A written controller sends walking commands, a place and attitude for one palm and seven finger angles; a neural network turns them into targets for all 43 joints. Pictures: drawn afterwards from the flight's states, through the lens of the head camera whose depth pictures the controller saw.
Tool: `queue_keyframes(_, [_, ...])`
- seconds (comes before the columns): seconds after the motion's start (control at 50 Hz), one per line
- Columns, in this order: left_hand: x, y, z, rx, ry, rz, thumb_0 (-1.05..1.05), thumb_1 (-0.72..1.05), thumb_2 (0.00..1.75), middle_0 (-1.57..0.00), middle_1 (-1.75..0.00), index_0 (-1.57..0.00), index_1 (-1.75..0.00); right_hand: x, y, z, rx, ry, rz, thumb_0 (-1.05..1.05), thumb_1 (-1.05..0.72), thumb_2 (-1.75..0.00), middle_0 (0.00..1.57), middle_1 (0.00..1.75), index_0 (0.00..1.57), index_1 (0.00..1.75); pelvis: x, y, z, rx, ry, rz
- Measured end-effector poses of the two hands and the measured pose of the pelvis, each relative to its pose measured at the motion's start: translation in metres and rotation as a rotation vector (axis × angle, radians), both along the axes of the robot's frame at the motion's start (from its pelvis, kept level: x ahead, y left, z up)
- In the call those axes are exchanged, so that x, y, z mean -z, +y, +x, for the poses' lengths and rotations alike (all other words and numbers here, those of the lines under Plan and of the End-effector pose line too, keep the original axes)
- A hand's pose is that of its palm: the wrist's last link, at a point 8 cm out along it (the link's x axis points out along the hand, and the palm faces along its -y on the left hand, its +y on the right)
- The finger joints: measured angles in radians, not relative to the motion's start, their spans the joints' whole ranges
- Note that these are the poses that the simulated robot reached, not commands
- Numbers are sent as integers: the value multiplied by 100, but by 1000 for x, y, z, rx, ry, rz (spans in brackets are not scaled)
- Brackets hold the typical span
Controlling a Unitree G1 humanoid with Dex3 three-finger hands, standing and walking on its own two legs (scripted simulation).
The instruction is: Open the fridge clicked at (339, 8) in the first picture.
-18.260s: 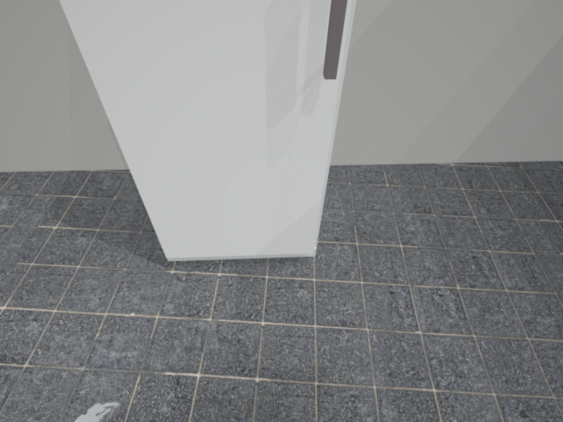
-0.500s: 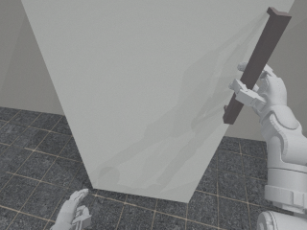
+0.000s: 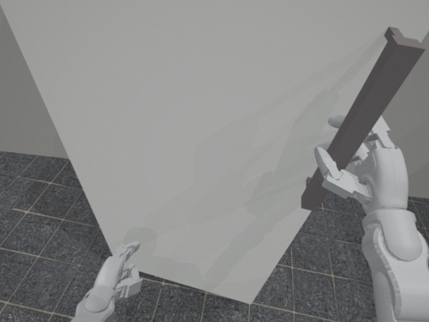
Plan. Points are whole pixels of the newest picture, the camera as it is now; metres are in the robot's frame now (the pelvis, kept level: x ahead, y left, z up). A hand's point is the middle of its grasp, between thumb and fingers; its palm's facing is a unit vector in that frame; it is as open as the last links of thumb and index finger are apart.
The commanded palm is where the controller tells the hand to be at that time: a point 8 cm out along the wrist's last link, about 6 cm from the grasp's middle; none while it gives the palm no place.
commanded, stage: walk backward, drawing the door open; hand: right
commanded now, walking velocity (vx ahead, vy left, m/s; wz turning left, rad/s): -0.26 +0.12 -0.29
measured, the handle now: (342, 135) +0.33 -0.16 +0.24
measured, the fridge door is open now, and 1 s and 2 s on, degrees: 10 32 62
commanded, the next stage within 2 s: none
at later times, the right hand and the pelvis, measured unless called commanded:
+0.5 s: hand (323, 237) +0.19 -0.10 +0.21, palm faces +0.11 +0.96 -0.27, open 8.1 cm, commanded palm +0.15 -0.15 +0.23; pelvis -0.12 +0.02 -0.01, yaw -5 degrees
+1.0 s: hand out of the picture +0.10 -0.03 +0.21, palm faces +0.32 +0.91 -0.27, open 8.4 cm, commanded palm +0.04 -0.06 +0.22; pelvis -0.18 +0.18 -0.01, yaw -28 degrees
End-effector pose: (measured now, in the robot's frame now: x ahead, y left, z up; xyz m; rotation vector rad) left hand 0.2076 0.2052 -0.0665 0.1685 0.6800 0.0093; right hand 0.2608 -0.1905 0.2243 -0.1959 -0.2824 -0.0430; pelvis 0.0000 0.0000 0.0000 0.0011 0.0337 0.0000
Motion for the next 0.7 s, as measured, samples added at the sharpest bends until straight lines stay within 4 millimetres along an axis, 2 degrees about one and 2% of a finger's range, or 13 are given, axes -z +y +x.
queue_keyframes(0.16, [12, 15, -45, -54, 82, 18, 2, 91, 90, -20, -30, -20, -30, 5, 11, -32, 14, -96, -42, -12, -54, -70, 43, 139, 19, 127, 1, 6, -27, 0, -3, -6])
queue_keyframes(0.36, [33, 30, -130, -111, 144, 26, 2, 91, 90, -20, -30, -20, -30, 9, 27, -71, 17, -144, -79, -16, -57, -66, 41, 140, 13, 121, 6, 14, -79, 30, -30, 12])
queue_keyframes(0.44, [39, 31, -160, -125, 167, 35, 2, 91, 90, -19, -30, -20, -30, 10, 32, -86, -2, -154, -94, -17, -58, -65, 40, 140, 12, 114, 9, 15, -100, 47, -36, 2])
queue_keyframes(0.5, [42, 29, -178, -101, 185, 10, 2, 91, 90, -19, -30, -20, -30, 10, 37, -98, 4, -146, -96, -16, -58, -65, 39, 140, 12, 113, 6, 25, -116, 86, -27, -4])
queue_keyframes(0.58, [50, 28, -190, -21, 209, -23, 2, 91, 90, -19, -30, -20, -30, 10, 48, -115, 33, -145, -97, -16, -58, -65, 39, 140, 12, 113, 7, 47, -134, 132, -17, 1])
queue_keyframes(0.7, [55, 48, -183, 57, 195, -42, 2, 91, 90, -20, -30, -20, -30, 10, 67, -143, 91, -143, -97, -16, -56, -68, 40, 140, 12, 113, 9, 85, -156, 212, -36, 6])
